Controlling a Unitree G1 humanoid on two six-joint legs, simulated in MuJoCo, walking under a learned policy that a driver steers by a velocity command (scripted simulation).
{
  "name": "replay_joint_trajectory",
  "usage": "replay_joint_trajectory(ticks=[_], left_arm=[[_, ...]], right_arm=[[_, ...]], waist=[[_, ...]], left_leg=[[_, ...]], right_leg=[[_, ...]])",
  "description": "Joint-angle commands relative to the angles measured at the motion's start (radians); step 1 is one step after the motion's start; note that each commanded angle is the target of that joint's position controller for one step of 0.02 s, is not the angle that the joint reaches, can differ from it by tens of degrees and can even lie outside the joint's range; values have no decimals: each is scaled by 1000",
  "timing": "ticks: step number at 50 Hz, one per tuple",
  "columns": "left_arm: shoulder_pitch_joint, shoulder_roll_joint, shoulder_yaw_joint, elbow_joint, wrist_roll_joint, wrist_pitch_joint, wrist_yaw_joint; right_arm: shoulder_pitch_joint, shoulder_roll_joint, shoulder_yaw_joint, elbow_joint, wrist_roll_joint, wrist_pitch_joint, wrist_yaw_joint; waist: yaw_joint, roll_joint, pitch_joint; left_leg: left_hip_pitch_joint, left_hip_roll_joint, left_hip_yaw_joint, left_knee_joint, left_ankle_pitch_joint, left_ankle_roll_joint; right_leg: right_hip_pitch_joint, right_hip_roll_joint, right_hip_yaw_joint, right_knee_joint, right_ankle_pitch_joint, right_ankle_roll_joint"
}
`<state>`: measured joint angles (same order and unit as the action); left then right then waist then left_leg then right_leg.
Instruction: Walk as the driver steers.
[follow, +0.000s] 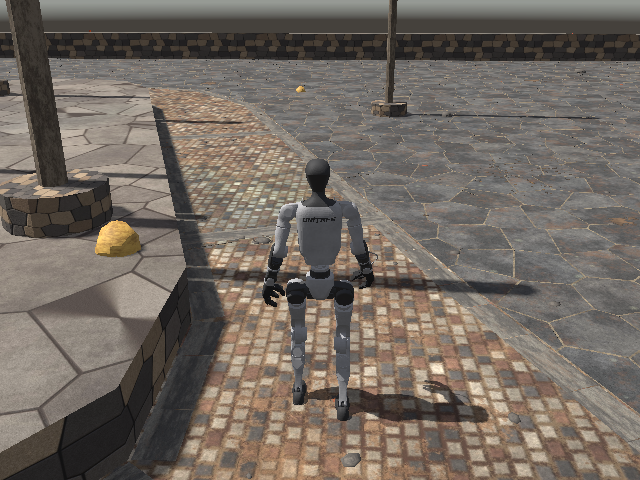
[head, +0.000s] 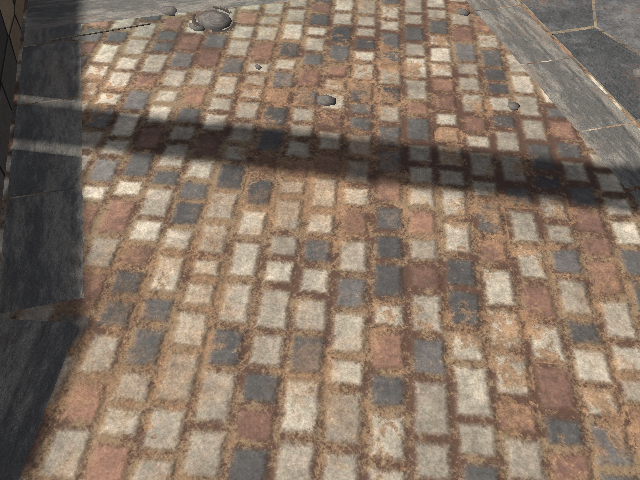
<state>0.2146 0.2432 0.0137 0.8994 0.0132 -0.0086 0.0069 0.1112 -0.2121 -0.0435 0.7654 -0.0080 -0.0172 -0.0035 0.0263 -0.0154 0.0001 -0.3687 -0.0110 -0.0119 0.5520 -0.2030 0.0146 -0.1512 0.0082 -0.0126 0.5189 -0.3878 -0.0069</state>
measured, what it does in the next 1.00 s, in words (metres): shifts its weight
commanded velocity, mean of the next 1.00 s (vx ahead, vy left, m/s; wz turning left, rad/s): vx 0.08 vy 0.00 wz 0.00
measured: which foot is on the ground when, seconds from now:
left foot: down 0.00-1.00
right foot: down 0.00-0.98, up 1.00-1.00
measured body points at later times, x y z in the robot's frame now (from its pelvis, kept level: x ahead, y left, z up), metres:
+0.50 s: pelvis -0.01 +0.00 +0.00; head +0.00 +0.01 +0.45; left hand +0.00 +0.25 -0.15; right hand +0.11 -0.25 -0.13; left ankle +0.05 +0.11 -0.73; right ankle -0.07 -0.12 -0.73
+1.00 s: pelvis +0.05 +0.03 -0.01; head +0.06 +0.05 +0.44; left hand +0.00 +0.29 -0.16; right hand +0.13 -0.24 -0.13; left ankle +0.07 +0.13 -0.73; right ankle -0.07 -0.11 -0.72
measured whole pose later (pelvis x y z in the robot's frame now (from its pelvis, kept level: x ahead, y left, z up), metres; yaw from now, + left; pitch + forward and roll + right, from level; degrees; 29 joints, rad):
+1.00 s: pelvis +0.05 +0.03 -0.01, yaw +0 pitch +0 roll +1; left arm 0.44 0.24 0.05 1.06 -0.02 -0.05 0.02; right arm 0.16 -0.24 -0.08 1.06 0.03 -0.08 0.01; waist 0.01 -0.05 0.01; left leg -0.30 -0.02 0.08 0.59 -0.27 0.06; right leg -0.10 -0.05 0.02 0.63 -0.46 0.01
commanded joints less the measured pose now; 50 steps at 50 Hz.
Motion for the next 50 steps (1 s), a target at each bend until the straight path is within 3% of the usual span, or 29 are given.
replay_joint_trajectory(ticks=[1,10,21,35,37,39,41,42,45,47,48,49,50], left_arm=[[63,110,25,-15,-3,3,9],[60,93,27,42,-5,16,21],[99,73,21,104,-4,0,29],[172,35,11,149,-5,-15,31],[204,46,16,161,-11,-11,34],[213,88,31,143,-20,-14,39],[232,156,55,140,-33,-33,41],[218,160,60,138,-32,-44,42],[207,120,58,128,-38,-60,27],[176,127,59,116,-42,-54,17],[163,135,59,108,-37,-55,15],[119,104,49,85,-35,-61,13],[134,20,29,44,-34,-79,16]], right_arm=[[-3,-119,-31,-36,2,-16,-3],[-31,-113,-35,40,5,-2,-14],[-36,-107,-35,141,7,14,-29],[-18,-98,-24,243,9,21,-33],[6,-98,-24,265,13,23,-34],[-20,-108,-28,259,19,11,-31],[-92,-81,-23,227,30,-23,-15],[-105,-84,-24,220,31,-39,-7],[-88,-77,-24,217,46,-70,12],[39,-78,-36,272,46,-75,17],[154,-106,-53,312,43,-71,16],[300,-173,-76,342,40,-71,11],[434,-272,-93,356,38,-72,14]], waist=[[1,59,-94],[0,26,-44],[-11,23,17],[-20,15,44],[-17,-8,46],[2,-53,108],[24,-154,184],[22,-158,211],[0,-119,206],[-61,-104,144],[-110,-93,85],[-175,48,24],[-189,329,-74]], left_leg=[[238,104,-116,-18,467,92],[216,82,-97,-41,320,84],[211,56,-78,-84,130,57],[211,44,-67,-103,91,47],[183,8,-32,-83,-165,45],[50,-30,8,-7,-356,45],[-116,-24,62,167,-185,37],[-177,20,34,224,-165,46],[-195,57,39,131,-225,68],[124,-19,119,-27,-77,57],[293,-43,114,-34,-39,58],[448,90,-100,-133,-100,111],[621,338,-580,-323,-225,268]], right_leg=[[-101,-51,36,-62,230,-4],[-96,-48,32,-82,174,-2],[-149,-50,33,-123,68,-11],[-166,-46,29,-150,51,-15],[-170,-46,42,-175,-148,-40],[-169,-107,140,-233,-362,-105],[-91,-291,371,-367,-421,-197],[-64,-349,421,-378,-357,-224],[37,-316,324,-322,-119,-189],[-90,-222,192,-232,16,-141],[-156,-182,145,-133,182,-122],[-264,-98,40,158,303,-69],[-503,37,-39,526,8,0]])
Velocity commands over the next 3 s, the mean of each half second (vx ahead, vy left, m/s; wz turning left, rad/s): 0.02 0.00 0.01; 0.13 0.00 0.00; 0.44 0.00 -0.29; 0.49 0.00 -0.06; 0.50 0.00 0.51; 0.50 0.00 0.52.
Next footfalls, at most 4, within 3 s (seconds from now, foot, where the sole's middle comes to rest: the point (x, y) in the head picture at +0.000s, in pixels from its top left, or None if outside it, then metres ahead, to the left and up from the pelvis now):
1.50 right None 0.44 -0.12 -0.77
2.06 left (334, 352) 0.80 0.00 -0.77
2.52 right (416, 267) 1.07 -0.21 -0.77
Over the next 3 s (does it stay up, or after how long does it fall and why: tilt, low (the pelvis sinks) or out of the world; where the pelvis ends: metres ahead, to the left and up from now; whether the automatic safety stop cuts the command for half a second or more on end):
stays up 1.13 -0.05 0.00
